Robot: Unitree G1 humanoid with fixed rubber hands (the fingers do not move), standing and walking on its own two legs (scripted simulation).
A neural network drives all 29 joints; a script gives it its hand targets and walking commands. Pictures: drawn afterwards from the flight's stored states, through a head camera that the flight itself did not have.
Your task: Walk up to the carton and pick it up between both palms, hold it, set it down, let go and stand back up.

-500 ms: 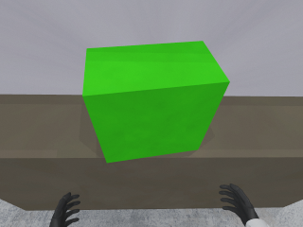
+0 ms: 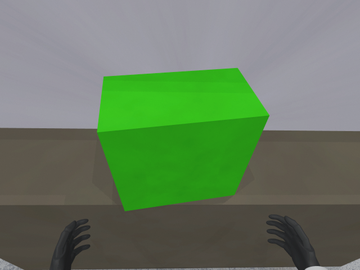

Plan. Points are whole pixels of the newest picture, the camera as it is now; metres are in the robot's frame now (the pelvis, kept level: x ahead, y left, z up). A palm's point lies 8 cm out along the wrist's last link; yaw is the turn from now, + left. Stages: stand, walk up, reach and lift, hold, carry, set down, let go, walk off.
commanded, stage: reach and lift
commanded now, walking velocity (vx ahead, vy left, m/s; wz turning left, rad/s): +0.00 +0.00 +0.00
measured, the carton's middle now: (177, 143) +0.38 +0.04 +0.07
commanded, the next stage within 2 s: none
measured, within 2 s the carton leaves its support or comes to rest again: neither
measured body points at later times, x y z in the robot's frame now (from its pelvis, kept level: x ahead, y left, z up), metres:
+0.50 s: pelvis -0.02 -0.01 +0.00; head -0.04 -0.01 +0.45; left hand +0.18 +0.26 +0.02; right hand +0.21 -0.22 +0.02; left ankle +0.02 +0.14 -0.75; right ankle -0.06 -0.10 -0.75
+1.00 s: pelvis -0.03 -0.01 +0.00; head +0.00 +0.00 +0.45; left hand +0.24 +0.27 +0.09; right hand +0.28 -0.22 +0.09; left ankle +0.02 +0.14 -0.75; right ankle -0.06 -0.10 -0.75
